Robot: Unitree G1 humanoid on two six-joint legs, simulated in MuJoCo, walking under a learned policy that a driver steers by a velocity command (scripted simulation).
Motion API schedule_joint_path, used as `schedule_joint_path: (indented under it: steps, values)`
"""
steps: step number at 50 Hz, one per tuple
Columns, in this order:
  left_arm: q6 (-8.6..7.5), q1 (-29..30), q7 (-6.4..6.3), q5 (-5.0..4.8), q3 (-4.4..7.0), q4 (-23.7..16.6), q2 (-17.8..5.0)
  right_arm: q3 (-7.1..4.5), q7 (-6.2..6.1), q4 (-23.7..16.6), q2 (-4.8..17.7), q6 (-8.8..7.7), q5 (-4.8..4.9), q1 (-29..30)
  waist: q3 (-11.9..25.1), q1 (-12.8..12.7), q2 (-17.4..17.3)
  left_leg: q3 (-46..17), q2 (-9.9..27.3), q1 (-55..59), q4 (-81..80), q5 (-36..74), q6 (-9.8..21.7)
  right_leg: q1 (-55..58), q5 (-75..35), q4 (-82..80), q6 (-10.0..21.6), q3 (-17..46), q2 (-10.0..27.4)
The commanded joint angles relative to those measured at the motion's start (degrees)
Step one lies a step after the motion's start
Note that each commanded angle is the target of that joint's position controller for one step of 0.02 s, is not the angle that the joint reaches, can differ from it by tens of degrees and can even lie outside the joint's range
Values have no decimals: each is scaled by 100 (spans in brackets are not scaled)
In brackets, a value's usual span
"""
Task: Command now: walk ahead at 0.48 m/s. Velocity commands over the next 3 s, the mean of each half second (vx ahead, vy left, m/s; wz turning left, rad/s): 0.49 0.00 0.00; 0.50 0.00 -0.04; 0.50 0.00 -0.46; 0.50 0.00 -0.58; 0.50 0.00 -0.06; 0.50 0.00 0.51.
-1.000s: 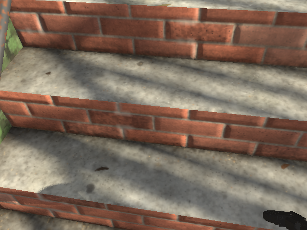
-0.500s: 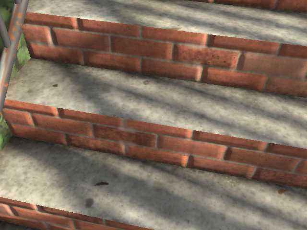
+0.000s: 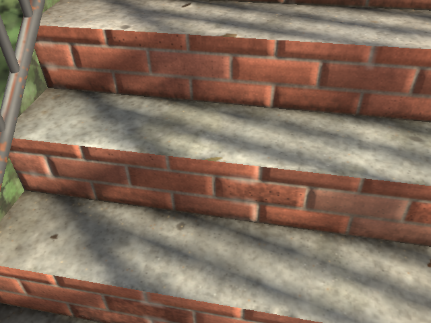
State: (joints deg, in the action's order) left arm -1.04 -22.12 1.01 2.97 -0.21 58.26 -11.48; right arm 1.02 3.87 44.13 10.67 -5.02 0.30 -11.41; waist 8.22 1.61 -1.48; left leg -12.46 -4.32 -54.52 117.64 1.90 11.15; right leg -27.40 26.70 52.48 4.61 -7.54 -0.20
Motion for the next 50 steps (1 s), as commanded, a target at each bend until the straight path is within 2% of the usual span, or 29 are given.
schedule_joint_path:
  steps: [1, 3, 6, 9, 13, 14, 15, 16, 17, 18, 19, 20, 21, 22, 24, 26, 30, 33, 38, 40, 41, 42, 43, 44, 45, 46, 47, 48, 50]
  values:
    - [-196, 1034, 188, 47, -303, -188, 737, 407, -64, -321, -724, 11, 60, -498, -1114, 855, 160, -155, 168, -1561, 695, 594, -54, -791, -930, -2900, -194, 997, 909]
    - [-323, 1066, 175, 35, -310, -214, 412, 436, -234, -525, -510, 43, 1, 210, -1113, 700, 141, 477, 78, -1030, -174, 1187, -360, -1545, -1293, -3303, -65, 278, 700]
    - [-325, -410, 138, -102, -264, 224, 136, 532, -376, -448, -819, 106, 35, 600, -924, 42, 461, 682, 134, -2744, 783, 876, -511, 354, -1092, -3332, 209, 1007, 1040]
    - [-186, -1509, -3, -67, -211, 441, 162, 697, -244, -833, -1044, -32, 153, 1649, -1024, -608, 530, 594, 344, -4797, 925, 198, -507, 2521, -1275, -3376, 104, 1731, 1427]
    - [-162, -1795, -324, -227, -215, 541, 185, 914, -55, -1636, -968, -14, 97, 3189, -1067, -825, 620, 2190, 948, -3795, -839, -304, -802, 1909, -1785, -5012, 383, 1836, 1561]
    - [-113, -2096, -418, -380, -210, 754, 276, 1035, -9, -1958, -1247, -38, 32, 3972, -1076, -965, 547, 2480, 1123, -2819, -1580, -839, -780, 1616, -2722, -5500, 316, 1558, 1564]
    - [-152, -1434, -416, -473, -228, 707, 158, 974, 8, -1790, -976, -22, 159, 3372, -823, -436, 722, 2925, 937, -324, -3328, -858, -540, 816, -4759, -5747, 272, 842, 1318]
    - [-304, -1837, -335, -520, -196, 940, -27, 875, -38, -1823, -910, -117, 60, 3360, -98, -344, 1053, 3121, 423, 1625, -3781, -1426, -403, 870, -8550, -5075, 307, 578, 1314]
    - [-377, -2069, -334, -333, -133, 1069, -502, 612, -82, -1574, -396, -98, 33, 2534, 594, 79, 1635, 3126, -61, 2244, -3727, -2390, -159, 2014, -12525, -4119, 377, 451, 1535]
    - [-395, -1699, -358, -296, 48, 985, -1163, 315, -118, -1299, 220, 1, 29, 1313, 839, 863, 2377, 2424, -40, 2243, -4922, -3226, -22, 3338, -13368, -3154, 463, 682, 1711]
    - [-404, -974, -359, -240, 152, 711, -1435, 82, -100, -946, 715, 40, -74, 186, 1306, 1481, 2394, 1374, 204, 3270, -5771, -3172, 171, 3354, -13216, -1987, 591, 840, 1644]
    - [-565, -897, -240, -100, 132, 452, -998, -161, -138, -360, 1229, 150, -355, -1256, 2283, 1455, 717, -1242, 1392, 5551, -6733, -2922, 852, 1401, -11504, -310, 688, 1132, 1271]
    - [-698, -313, 61, -113, 9, 362, -132, -341, -343, 224, 1514, 449, -399, -2103, 2337, 1449, -1229, -4306, 2318, 6605, -9805, -3743, 1496, -611, -4014, 2184, 544, 1376, -198]
    - [-781, 320, 337, -153, 80, 131, 97, -240, -471, 526, 944, 481, -432, -1925, 1963, 1280, -747, -5332, 2617, 5916, -10471, -4303, 1156, -1595, -2557, 5864, 424, 2710, -700]
    - [-725, 1805, 479, -140, -196, -1264, 810, 147, -334, 1091, -362, 334, -231, -670, -268, 138, 209, -2731, 2248, 3677, -9700, -3845, 303, -3233, -2349, 7972, 746, 2449, -422]
    - [-693, 1325, 453, -112, -489, -1635, 1239, 280, -196, 1576, -1027, 155, -318, -446, -767, -565, 790, -570, 1695, 3176, -9320, -1873, -353, -3969, -2530, 8604, 1002, 2523, -323]
    - [-470, 971, 265, -470, -751, -1644, 1191, 293, -21, 1723, -713, 110, -488, -145, -1051, -1126, 164, 1652, 1259, 2165, -9812, -728, -681, -4507, -2789, 8299, 707, 1776, -257]
    - [-308, 1882, 57, -426, -881, -1985, 1052, 395, 53, 1867, -453, 65, -227, -484, -1123, -967, -182, 1845, 1117, 1592, -10225, -982, -795, -4669, -3199, 7518, 420, 1265, -105]
    - [-340, 3772, 27, -250, -1082, -2457, 1080, 144, -519, 2219, 351, 353, -121, -2355, -215, -39, -587, 1004, 1738, 4254, -11321, 460, -291, -4225, -1848, 5166, 41, -86, 550]
    - [-453, 4051, 162, -244, -904, -2399, 758, 99, -566, 2260, 481, 272, 19, -2361, 299, -149, -825, 1677, 1652, 4367, -10869, 5545, -238, -1597, -288, 2910, 307, -885, -106]
    - [-440, 3510, 136, -251, -743, -2254, 529, 85, -609, 2367, 592, 231, -89, -2595, 616, -344, -1437, 1554, 1878, 5255, -10262, 8012, 8, -1245, 752, 2570, 397, -697, -429]
    - [-399, 2610, 142, -224, -559, -1975, 261, 74, -637, 2331, 698, 147, -196, -2373, 902, -814, -1822, 1594, 2004, 5838, -9355, 9829, 169, -928, 955, 2230, 484, -224, -370]
    - [-395, 906, 222, 17, -355, -1626, -251, -65, -595, 2057, 1093, 5, -255, -1710, 1516, -1482, -1747, 1364, 2152, 5572, -8129, 10354, 341, 458, 255, 1580, 799, 1080, 220]
    - [-224, 80, 205, 60, -96, -1161, -922, -87, -389, 1796, 842, -140, -137, -1337, 2000, -1483, -24, 1387, 1556, 4104, -6782, 8120, 316, 1845, 510, -350, 1259, 3210, 886]
    - [95, -510, 25, 14, 139, -667, -1286, 7, -148, 1644, 116, -208, -148, -895, 1638, -1507, 1759, 1023, 486, 2031, -4843, 1344, 106, 2832, 1773, -3366, 1889, 5929, 1580]
    - [180, -208, -111, 74, 76, -454, -900, -62, 84, 1329, -42, -200, -188, -98, 926, -1315, 1574, 53, -30, 664, -1391, -431, -196, 2121, 2771, -4147, 1792, 7421, 1775]
    - [126, 406, -71, 32, -201, -352, -45, 51, 265, 670, -451, -232, -108, 596, -466, -798, 992, -104, 59, -612, 419, -782, -148, 1007, 2449, -3713, 1515, 6581, 1749]
    - [26, 638, 6, 20, -345, -111, 519, 192, 265, 142, -720, -249, -119, 888, -1067, -296, 588, 109, 164, -1146, 1082, -818, -31, 149, 1769, -3223, 1171, 5188, 1575]
    - [-136, 736, 175, 17, -448, 365, 1136, 328, 170, -78, -835, -286, -221, 320, -1068, 381, -169, 139, 252, -1445, 1180, -356, 191, -9, -56, -2685, 475, 3174, 838]
